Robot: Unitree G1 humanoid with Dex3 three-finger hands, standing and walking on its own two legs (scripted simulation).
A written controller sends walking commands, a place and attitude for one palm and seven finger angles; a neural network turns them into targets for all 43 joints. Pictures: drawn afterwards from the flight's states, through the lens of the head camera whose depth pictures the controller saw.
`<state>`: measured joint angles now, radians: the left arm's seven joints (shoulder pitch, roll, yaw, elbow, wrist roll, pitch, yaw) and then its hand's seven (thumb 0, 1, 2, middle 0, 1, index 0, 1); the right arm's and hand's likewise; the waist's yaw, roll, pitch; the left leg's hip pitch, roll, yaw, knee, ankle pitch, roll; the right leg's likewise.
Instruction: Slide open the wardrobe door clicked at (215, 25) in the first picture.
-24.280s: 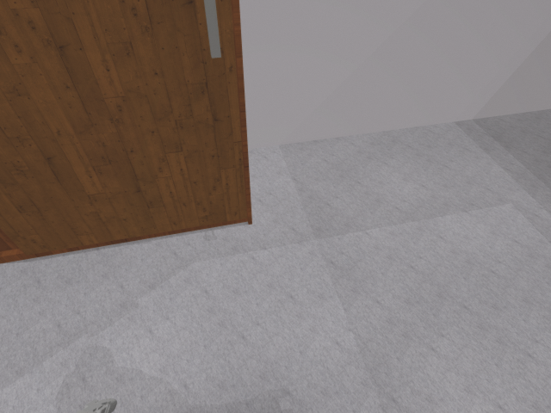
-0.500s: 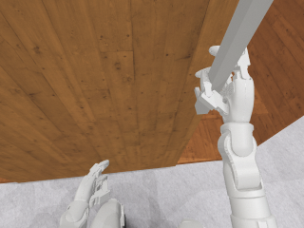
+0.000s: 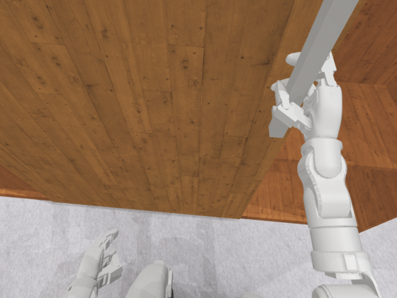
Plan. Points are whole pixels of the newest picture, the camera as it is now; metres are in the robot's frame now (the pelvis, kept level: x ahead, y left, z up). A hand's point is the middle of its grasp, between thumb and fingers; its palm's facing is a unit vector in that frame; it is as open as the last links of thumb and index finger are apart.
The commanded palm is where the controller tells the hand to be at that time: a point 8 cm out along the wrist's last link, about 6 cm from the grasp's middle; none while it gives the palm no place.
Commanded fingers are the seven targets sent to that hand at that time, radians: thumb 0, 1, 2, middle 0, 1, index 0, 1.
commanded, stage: step sideways, sliding the door along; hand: right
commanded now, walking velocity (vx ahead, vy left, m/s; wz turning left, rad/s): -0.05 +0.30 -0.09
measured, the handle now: (300, 67) +0.44 -0.15 +0.21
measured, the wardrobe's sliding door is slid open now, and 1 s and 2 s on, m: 0.59 0.63 0.63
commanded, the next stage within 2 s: stop walking and hold the door there in 0.36 s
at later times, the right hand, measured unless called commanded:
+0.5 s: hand (253, 98) +0.40 -0.07 +0.18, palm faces +0.38 +0.92 -0.09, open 6.8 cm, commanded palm +0.36 -0.10 +0.16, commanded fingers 0.00 -0.90 -0.90 0.45 1.40 0.45 1.40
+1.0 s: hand (255, 99) +0.40 -0.08 +0.18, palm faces +0.49 +0.85 -0.20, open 6.7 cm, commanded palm +0.36 -0.12 +0.16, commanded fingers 0.00 -0.90 -0.90 0.45 1.40 0.45 1.40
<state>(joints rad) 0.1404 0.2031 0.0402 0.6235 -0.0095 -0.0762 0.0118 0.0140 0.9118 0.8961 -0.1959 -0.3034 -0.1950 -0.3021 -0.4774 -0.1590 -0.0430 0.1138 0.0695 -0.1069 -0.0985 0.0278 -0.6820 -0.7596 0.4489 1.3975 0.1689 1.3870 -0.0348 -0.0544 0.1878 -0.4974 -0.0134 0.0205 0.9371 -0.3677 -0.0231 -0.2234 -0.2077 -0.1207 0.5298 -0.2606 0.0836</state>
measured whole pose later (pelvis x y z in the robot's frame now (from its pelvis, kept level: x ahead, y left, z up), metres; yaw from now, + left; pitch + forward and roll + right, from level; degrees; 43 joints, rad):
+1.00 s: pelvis +0.00 +0.22 +0.00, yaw -1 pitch +0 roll +0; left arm 0.22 0.33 0.03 0.67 -0.05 -0.02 0.09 0.01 0.91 0.90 -0.20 -0.30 -0.20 -0.30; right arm -0.60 -0.49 -0.35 0.67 0.03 -0.12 -0.11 -0.10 -0.61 -0.79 0.45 1.39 0.23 1.33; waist 0.02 -0.02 0.04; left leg -0.32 0.06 0.06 0.63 -0.37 -0.02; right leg -0.29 -0.03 -0.16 0.54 -0.26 -0.05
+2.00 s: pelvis -0.05 +0.15 -0.01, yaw +0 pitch +0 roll -1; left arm 0.23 0.32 0.02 0.72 -0.03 -0.02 0.11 0.01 0.91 0.90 -0.20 -0.30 -0.20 -0.30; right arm -0.77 -0.46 -0.30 0.87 0.01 -0.20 -0.04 -0.14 -0.61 -0.77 0.45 1.39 0.38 1.40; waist 0.06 0.00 0.06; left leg -0.36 0.17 0.01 0.70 -0.34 -0.08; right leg -0.31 0.00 -0.11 0.58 -0.25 -0.03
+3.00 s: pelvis -0.08 +0.14 +0.00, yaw +2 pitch +3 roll +1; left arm 0.30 0.23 -0.02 0.71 0.01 -0.09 0.05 0.01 0.91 0.90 -0.20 -0.30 -0.20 -0.30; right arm -0.97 -0.49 -0.38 1.10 -0.10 -0.09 0.03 -0.07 -0.56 -0.74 0.45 1.40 0.35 1.40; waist 0.07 0.02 -0.01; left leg -0.25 -0.01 0.08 0.54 -0.33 0.02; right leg -0.40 -0.03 -0.14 0.54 -0.20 -0.05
